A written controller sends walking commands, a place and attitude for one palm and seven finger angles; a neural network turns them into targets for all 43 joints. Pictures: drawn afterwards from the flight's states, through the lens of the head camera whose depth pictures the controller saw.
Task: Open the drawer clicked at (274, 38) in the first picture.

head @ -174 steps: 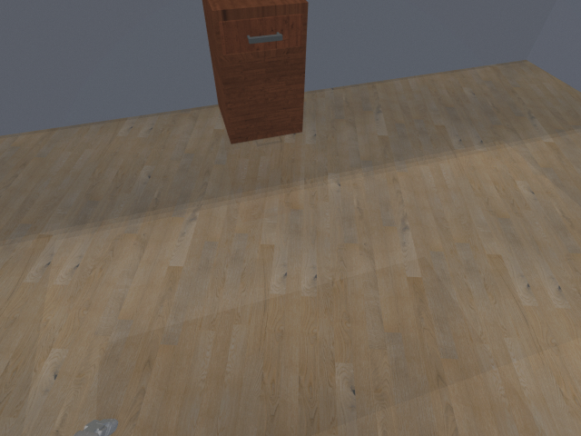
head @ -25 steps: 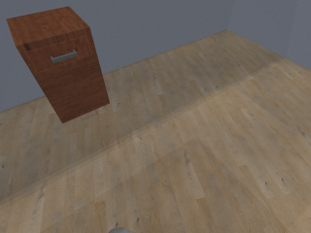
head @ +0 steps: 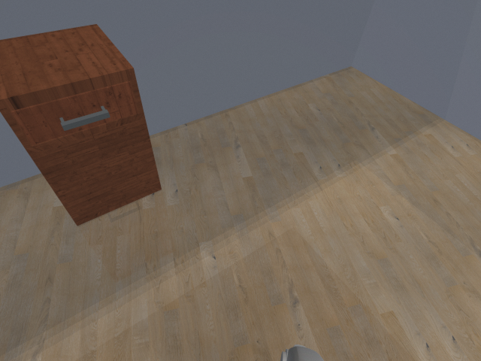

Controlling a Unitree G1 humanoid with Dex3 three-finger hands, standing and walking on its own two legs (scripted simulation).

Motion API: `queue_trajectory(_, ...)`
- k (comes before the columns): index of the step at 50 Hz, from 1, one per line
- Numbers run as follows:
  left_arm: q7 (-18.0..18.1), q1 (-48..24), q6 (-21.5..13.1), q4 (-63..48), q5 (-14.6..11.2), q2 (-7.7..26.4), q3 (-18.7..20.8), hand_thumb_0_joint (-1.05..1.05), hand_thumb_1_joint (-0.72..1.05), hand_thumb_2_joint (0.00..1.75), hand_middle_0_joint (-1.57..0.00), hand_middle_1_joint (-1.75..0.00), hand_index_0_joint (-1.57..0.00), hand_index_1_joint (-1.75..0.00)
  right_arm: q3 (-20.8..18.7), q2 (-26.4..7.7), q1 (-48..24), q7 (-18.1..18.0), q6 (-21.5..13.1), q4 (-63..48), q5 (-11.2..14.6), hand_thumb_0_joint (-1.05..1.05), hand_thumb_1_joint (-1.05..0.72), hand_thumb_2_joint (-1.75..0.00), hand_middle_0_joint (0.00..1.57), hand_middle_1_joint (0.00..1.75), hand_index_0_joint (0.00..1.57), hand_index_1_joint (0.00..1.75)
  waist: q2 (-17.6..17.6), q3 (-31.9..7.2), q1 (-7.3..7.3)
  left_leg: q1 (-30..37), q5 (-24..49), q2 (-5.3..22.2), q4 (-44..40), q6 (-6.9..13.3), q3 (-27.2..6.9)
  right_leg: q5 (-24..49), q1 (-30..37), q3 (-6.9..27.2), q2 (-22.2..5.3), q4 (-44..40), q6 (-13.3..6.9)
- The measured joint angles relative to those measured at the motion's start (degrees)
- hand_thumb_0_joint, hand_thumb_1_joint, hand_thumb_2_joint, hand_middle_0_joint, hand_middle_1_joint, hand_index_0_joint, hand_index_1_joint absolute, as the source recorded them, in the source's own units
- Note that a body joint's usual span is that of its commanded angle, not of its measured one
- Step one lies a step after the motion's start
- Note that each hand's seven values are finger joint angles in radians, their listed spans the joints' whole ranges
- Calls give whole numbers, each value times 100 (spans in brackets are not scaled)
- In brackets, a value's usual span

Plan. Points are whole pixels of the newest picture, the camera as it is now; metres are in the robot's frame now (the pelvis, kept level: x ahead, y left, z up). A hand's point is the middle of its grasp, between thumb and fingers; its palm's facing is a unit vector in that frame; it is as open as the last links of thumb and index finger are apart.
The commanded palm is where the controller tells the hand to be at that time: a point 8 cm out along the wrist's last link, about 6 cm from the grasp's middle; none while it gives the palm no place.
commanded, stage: walk to a spot facing it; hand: left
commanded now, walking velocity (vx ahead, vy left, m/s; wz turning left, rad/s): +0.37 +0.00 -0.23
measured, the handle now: (84, 116) +0.89 +0.62 -0.20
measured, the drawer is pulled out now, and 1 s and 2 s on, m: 0.00 0.00 0.00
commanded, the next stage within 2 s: turn to face it in 0.50 s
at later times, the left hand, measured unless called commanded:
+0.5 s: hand (196, 291) +0.29 +0.11 -0.16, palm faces +0.00 -0.97 -0.24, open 7.1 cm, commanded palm none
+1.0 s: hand (179, 244) +0.41 +0.17 -0.18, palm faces +0.24 -0.95 -0.22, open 7.4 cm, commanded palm none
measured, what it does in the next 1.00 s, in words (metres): walks ahead: right foot, then left foot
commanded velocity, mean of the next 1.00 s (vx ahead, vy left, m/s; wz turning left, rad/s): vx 0.19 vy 0.00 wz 0.30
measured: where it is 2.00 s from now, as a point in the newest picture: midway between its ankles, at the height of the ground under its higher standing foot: (254, 320)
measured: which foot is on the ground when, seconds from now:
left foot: down 0.00-0.24, up 0.26-0.74, down 0.76-1.00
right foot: up 0.00-0.22, down 0.24-0.76, up 0.78-1.00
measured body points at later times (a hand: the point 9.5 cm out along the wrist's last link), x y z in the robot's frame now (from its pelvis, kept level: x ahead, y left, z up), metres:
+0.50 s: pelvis +0.23 -0.08 +0.00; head +0.24 -0.09 +0.45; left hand +0.29 +0.16 -0.15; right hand +0.24 -0.31 -0.17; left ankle +0.27 +0.08 -0.67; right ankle +0.23 -0.15 -0.75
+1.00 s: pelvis +0.38 -0.03 -0.01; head +0.42 -0.01 +0.44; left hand +0.39 +0.22 -0.17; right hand +0.50 -0.25 -0.15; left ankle +0.42 +0.06 -0.75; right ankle +0.41 -0.19 -0.68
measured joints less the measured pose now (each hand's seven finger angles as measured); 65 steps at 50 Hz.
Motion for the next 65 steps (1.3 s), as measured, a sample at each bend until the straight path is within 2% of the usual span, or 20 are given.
queue_trajectory(5,-34,-406,49,-154,-17,42,5,1,93,90,-20,-30,-19,-30,10,95,440,28,44,227,-22,1,-93,-90,20,30,20,30,70,92,-175,569,-253,-13,-284,-179,149,314,-16,-159,-34,-1341,-15)
queue_trajectory(10,-52,-726,-26,-267,-21,19,-29,0,92,90,-20,-30,-19,-30,16,121,769,43,108,410,-64,1,-91,-90,20,30,20,30,235,245,-390,958,-849,180,17,-492,296,117,425,-371,224,-2358,-253)
queue_trajectory(12,-55,-774,-190,-337,-1,31,-49,0,92,90,-20,-30,-19,-30,23,151,906,70,159,505,-34,1,-91,-90,20,30,20,30,274,268,-371,788,-1290,403,904,-537,264,364,764,-480,362,-2700,-439)
queue_trajectory(14,-13,-809,-339,-366,-38,-13,-52,0,92,90,-20,-30,-19,-30,36,140,790,102,273,563,26,1,-91,-90,20,30,20,30,337,356,-327,9,-1488,506,2895,-376,-285,169,732,-537,444,-2260,-593)
queue_trajectory(16,21,-741,-357,-342,-82,-80,-87,0,91,90,-20,-30,-19,-30,8,92,584,113,341,525,37,1,-91,-90,20,30,20,30,379,357,-315,-830,-1149,450,4452,-252,-749,-130,957,-598,520,-2304,-630)
queue_trajectory(18,70,-592,-355,-257,-90,-164,-126,0,91,90,-20,-30,-19,-30,-26,18,337,106,354,405,5,1,-91,-90,20,30,20,30,413,282,-303,-1493,-660,489,4982,-217,-915,-115,1273,-645,604,-2671,-576)
queue_trajectory(22,199,-259,-443,-143,-97,-112,-37,-2,96,90,-21,-30,-20,-30,-74,-95,-125,100,343,62,-40,1,-91,-90,19,30,20,30,414,53,-252,-2359,-168,606,4567,-297,-993,-46,1834,-718,725,-3391,-609)
queue_trajectory(26,170,68,-450,44,-74,-101,-128,-2,95,90,-20,-30,-20,-30,-117,-214,-537,135,370,-200,-42,1,-91,-90,19,30,20,30,427,-90,-189,-2737,216,632,3814,-378,-984,-114,2326,-799,768,-3836,-560)
queue_trajectory(30,155,354,-459,205,-66,-173,-218,-1,93,90,-20,-30,-20,-30,-110,-294,-864,205,391,-333,-26,1,-92,-90,19,30,20,30,399,-79,-82,-2707,462,581,2881,-378,-898,-320,2776,-946,753,-4040,-449)
queue_trajectory(35,175,648,-388,334,-46,-255,-286,0,92,90,-20,-30,-20,-30,-31,-301,-1181,253,416,-438,-15,1,-92,-90,19,30,19,30,281,126,108,-2278,350,375,1946,-229,-682,-804,3205,-1170,616,-3870,-221)
queue_trajectory(38,176,857,-287,347,-73,-273,-276,0,91,90,-20,-30,-20,-30,29,-312,-1245,250,364,-595,-43,1,-91,-90,19,30,20,30,189,236,148,-1752,673,140,1338,-14,-526,-1359,3074,-1255,340,-2902,-25)
queue_trajectory(39,162,860,-221,338,-116,-258,-265,0,91,90,-20,-30,-20,-30,29,-304,-1260,228,321,-655,-52,1,-91,-90,19,30,20,30,152,272,124,-1757,451,71,1438,110,-530,-1529,2741,-1132,228,-2020,56)
queue_trajectory(41,180,729,-73,258,-148,-175,-237,0,91,90,-20,-30,-20,-30,70,-267,-1270,180,275,-724,0,0,-91,-90,19,30,20,30,68,381,135,-1784,104,-33,1683,234,-548,-1913,1956,-582,238,-247,139)
queue_trajectory(44,192,408,37,51,-135,-48,-138,1,91,90,-20,-30,-20,-30,90,-216,-1169,107,311,-739,18,0,-91,-90,19,30,20,30,51,421,113,-1612,124,-150,1448,186,-654,-1704,1087,-168,246,810,240)
queue_trajectory(51,196,-346,142,-636,-99,149,18,0,91,90,-20,-30,-19,-30,2,-242,-886,110,508,-698,0,0,-92,-90,20,30,20,30,136,288,-50,-1362,381,-386,842,175,-1078,-1118,396,254,119,-106,378)
queue_trajectory(59,210,-801,158,-1120,-133,193,-15,0,91,90,-20,-30,-19,-30,-165,-409,-655,150,668,-827,-40,1,-91,-90,20,30,20,30,339,159,-329,-1442,295,-475,985,-89,-1652,-1029,1113,246,473,-1906,338)
queue_trajectory(60,210,-804,125,-1180,-141,186,-39,0,91,90,-20,-30,-19,-30,-188,-441,-618,152,687,-848,-26,1,-91,-90,20,30,20,30,362,135,-338,-1501,243,-502,1097,-143,-1728,-791,1346,210,516,-2378,317)
queue_trajectory(61,215,-793,75,-1236,-125,165,-64,0,91,90,-20,-30,-19,-30,-216,-490,-582,159,705,-873,-1,1,-91,-90,20,30,20,30,409,116,-329,-1594,148,-515,1292,-191,-1799,-409,1499,155,542,-2730,176)
queue_trajectory(63,223,-769,22,-1284,-85,72,-145,0,91,90,-20,-30,-19,-30,-288,-603,-587,156,772,-873,11,1,-91,-90,20,30,20,30,543,161,-350,-1917,-777,-542,2297,-300,-1831,-407,1544,-37,534,-2615,-105)
queue_trajectory(65,227,-679,32,-1305,-80,-1,-208,0,91,90,-20,-30,-20,-30,-331,-689,-586,170,848,-866,-9,1,-91,-90,20,30,20,30,559,170,-344,-2242,-1061,-536,3516,-377,-1669,-532,1687,-183,442,-2679,-218)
